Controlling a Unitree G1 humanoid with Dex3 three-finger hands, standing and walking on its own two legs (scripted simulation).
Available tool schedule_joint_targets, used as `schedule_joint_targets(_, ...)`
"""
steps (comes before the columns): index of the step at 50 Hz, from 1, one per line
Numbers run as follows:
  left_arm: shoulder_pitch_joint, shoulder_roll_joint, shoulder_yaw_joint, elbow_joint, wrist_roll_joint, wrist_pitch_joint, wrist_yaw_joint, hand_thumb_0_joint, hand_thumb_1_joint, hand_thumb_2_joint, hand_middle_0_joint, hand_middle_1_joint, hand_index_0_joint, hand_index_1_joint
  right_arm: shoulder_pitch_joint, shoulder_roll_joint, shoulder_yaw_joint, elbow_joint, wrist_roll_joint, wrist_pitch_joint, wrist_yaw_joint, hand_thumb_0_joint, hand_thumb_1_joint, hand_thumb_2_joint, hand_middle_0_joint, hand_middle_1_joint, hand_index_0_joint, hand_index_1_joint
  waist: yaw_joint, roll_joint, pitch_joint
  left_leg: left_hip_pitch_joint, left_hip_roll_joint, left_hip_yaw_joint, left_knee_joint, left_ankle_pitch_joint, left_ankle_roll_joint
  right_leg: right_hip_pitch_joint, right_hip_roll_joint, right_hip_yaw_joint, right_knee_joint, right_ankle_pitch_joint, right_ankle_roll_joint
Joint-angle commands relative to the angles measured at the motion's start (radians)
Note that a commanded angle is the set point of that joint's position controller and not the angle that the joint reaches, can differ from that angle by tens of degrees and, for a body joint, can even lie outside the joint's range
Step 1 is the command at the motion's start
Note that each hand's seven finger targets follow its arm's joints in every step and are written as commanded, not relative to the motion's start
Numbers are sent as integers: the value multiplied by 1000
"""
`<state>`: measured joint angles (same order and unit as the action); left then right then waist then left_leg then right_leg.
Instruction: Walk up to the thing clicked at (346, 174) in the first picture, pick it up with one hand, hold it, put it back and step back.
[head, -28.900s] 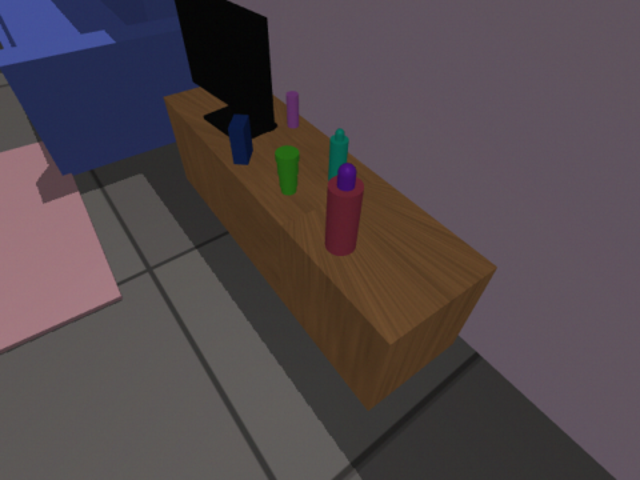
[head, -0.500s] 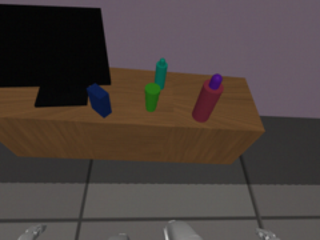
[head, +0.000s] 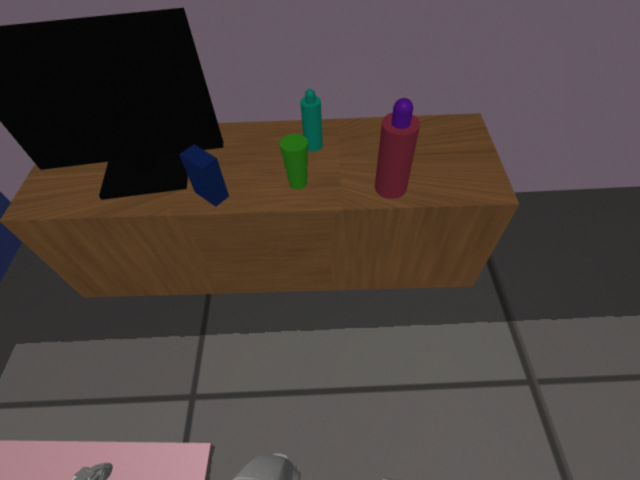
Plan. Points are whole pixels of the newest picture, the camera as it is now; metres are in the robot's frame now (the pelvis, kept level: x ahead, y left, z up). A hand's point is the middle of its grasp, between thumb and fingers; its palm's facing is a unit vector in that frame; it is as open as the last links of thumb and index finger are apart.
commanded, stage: step back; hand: right
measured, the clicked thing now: (396, 148) +0.87 -0.17 -0.18
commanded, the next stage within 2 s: stand in 1.86 s
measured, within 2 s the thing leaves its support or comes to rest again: neither
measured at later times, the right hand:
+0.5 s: hand out of the picture -0.03 -0.30 -0.15, palm faces -0.04 +0.92 -0.39, open 7.4 cm
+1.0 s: hand out of the picture -0.18 -0.28 -0.15, palm faces -0.11 +0.93 -0.34, open 7.4 cm
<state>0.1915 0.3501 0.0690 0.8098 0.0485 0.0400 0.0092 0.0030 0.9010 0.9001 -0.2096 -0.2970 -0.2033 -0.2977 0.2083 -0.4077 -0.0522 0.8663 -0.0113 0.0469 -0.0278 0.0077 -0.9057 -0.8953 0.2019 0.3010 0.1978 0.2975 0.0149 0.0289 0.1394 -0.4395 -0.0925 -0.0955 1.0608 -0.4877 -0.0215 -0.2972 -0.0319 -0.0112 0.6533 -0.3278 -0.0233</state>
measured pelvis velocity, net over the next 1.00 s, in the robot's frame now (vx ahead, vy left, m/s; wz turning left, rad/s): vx -0.25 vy -0.03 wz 0.08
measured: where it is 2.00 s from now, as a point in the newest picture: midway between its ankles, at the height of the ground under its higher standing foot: outside the picture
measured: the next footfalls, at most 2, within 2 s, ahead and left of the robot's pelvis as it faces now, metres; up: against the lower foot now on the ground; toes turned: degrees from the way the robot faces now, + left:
left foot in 0.12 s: -0.02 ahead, +0.12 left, +0.00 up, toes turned +2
right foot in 0.42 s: -0.17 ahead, -0.13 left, +0.00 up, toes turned +4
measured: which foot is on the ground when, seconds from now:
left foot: up 0.00-0.10, down 0.12-0.44, up 0.46-0.76, down 0.78-1.00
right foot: down 0.00-0.14, up 0.16-0.40, down 0.42-1.00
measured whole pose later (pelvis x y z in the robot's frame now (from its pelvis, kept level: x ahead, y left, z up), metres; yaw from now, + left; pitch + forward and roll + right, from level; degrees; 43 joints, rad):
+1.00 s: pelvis -0.25 -0.03 +0.00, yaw +5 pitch -3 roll +1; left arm 0.26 0.41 0.08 1.00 0.03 0.00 -0.03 0.00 0.90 0.90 -0.21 -0.30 -0.20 -0.30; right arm 0.24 -0.35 -0.05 1.00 -0.05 0.01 0.03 0.01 -0.90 -0.89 0.21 0.30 0.20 0.30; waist 0.01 -0.01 0.04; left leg -0.20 0.03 0.00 0.60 -0.36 -0.01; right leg -0.31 -0.01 -0.02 0.66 -0.38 -0.01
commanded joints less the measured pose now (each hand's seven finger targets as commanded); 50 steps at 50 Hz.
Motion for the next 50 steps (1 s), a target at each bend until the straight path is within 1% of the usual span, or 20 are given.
schedule_joint_targets(1,23,265,72,-90,-13,-15,35,0,900,900,-200,-300,-200,-300,-35,-148,-37,-99,-8,-33,-8,0,-900,-900,200,300,200,300,57,-217,-172,-58,49,52,-243,-27,13,289,-239,220,-88,668,-181)
schedule_joint_targets(5,-64,258,51,-117,-30,3,26,0,900,900,-200,-300,-200,-300,74,-172,-59,-49,-12,-41,-3,0,-900,-900,200,300,200,300,-9,-149,-227,222,98,62,-619,365,61,122,-182,170,37,484,-93)
schedule_joint_targets(6,-43,224,41,-126,-32,4,21,0,900,900,-200,-300,-200,-300,63,-235,-75,-58,-23,-41,-3,0,-900,-900,200,300,200,300,0,0,-234,297,270,-170,-631,528,133,-41,-90,124,143,252,-39)
schedule_joint_targets(7,-105,219,44,-139,-46,3,25,0,900,900,-200,-300,-200,-300,1,-338,-89,-78,-8,-35,7,0,-900,-900,200,300,200,300,-24,178,-211,206,439,-343,-666,666,288,-90,76,-21,283,-157,4)
schedule_joint_targets(8,-146,237,60,-128,-31,5,34,0,900,900,-200,-300,-200,-300,-6,-349,-94,-86,-21,-39,6,0,-900,-900,200,300,200,300,-63,189,-178,104,520,-461,-703,684,370,-91,77,94,488,-341,15)
schedule_joint_targets(12,-27,228,56,-54,-46,6,23,0,900,900,-200,-300,-200,-300,-103,-236,-57,-98,-24,-38,-9,0,-900,-900,200,300,200,300,23,82,-154,153,366,-149,-603,715,279,-136,103,149,589,-220,10)
schedule_joint_targets(17,-21,203,46,-31,-31,-20,15,0,900,900,-200,-300,-200,-300,-62,-222,-56,-103,-31,-14,4,0,-900,-900,200,300,200,300,-26,171,-179,287,338,-127,-551,679,265,-76,56,38,139,-205,42)
schedule_joint_targets(20,75,196,46,28,-20,-37,17,0,900,900,-200,-300,-200,-300,-102,-234,-54,-100,-7,10,14,0,-900,-900,200,300,200,300,20,175,-254,218,284,-69,-452,551,178,134,69,-27,-248,75,13)
schedule_joint_targets(21,80,258,62,36,-5,-45,20,0,900,900,-200,-300,-200,-300,-109,-189,-40,-110,-2,12,17,0,-900,-900,200,300,200,300,22,64,-223,30,211,-61,-375,354,122,209,-4,128,-243,76,-13)
schedule_joint_targets(22,83,368,92,22,2,-48,20,0,900,900,-200,-300,-200,-300,-123,-128,-24,-139,3,7,13,0,-900,-900,200,300,200,300,35,-217,-169,-193,28,-4,-207,23,49,202,-237,452,-303,99,-98)
schedule_joint_targets(23,20,453,106,-8,3,-48,24,0,900,900,-200,-300,-200,-300,-168,-159,-45,-143,-7,17,-4,0,-900,-900,200,300,200,300,82,-287,-125,-125,20,-97,49,-145,16,-73,-441,641,-372,118,-284)
schedule_joint_targets(26,-144,296,65,-26,-7,-57,34,0,900,900,-200,-300,-200,-300,-39,-180,-49,-64,7,12,0,0,-900,-900,200,300,200,300,-52,-74,-111,-85,-10,-129,181,19,20,-41,-229,251,-212,347,-165)
schedule_joint_targets(33,10,315,85,15,9,-65,23,0,900,900,-200,-300,-200,-300,-107,-188,-52,-56,-26,-9,27,0,-900,-900,200,300,200,300,71,-200,-102,-89,81,2,-182,-38,-5,135,-225,309,-298,-340,-159)
schedule_joint_targets(36,-36,338,85,20,6,-56,10,0,900,900,-200,-300,-200,-300,-15,-180,-57,6,-18,-27,41,0,-900,-900,200,300,200,300,23,-265,-110,167,88,99,-465,-87,38,-23,-233,266,-324,-372,-140)
schedule_joint_targets(38,-14,286,55,26,0,-43,0,0,900,900,-200,-300,-200,-300,80,-170,-67,74,-21,-41,39,0,-900,-900,200,300,200,300,-24,-140,-133,357,47,140,-684,75,47,-105,-140,152,-182,-364,-83)
schedule_joint_targets(39,6,224,35,18,-1,-41,-2,0,900,900,-200,-300,-200,-300,104,-221,-85,81,-39,-48,34,0,-900,-900,200,300,200,300,-35,41,-133,476,168,-102,-740,-107,84,-303,-70,81,-11,-360,-33)
schedule_joint_targets(40,-86,210,32,13,-24,-47,-1,0,900,900,-200,-300,-200,-300,53,-305,-87,55,-40,-53,32,0,-900,-900,200,300,200,300,-69,231,-73,248,434,-515,-899,-519,216,-358,39,-36,192,-284,22)
schedule_joint_targets(41,-146,286,57,22,-15,-50,0,0,900,900,-200,-300,-200,-300,-15,-315,-88,37,-34,-61,34,0,-900,-900,200,300,200,300,-68,90,31,58,473,-531,-926,-496,275,-277,-12,104,269,-223,17)
schedule_joint_targets(43,-48,228,40,61,-35,-60,-19,0,900,900,-200,-300,-200,-300,-108,-212,-47,27,-36,-83,23,0,-900,-900,200,300,200,300,8,11,-16,171,328,-251,-814,-152,189,-222,-1,95,241,-82,9)
schedule_joint_targets(50,82,225,56,135,-11,-85,-14,0,900,900,-200,-300,-200,-300,-69,-163,-40,34,-28,-51,32,0,-900,-900,200,300,200,300,40,56,-62,-22,220,-25,-538,-104,112,253,55,16,-237,-17,-3)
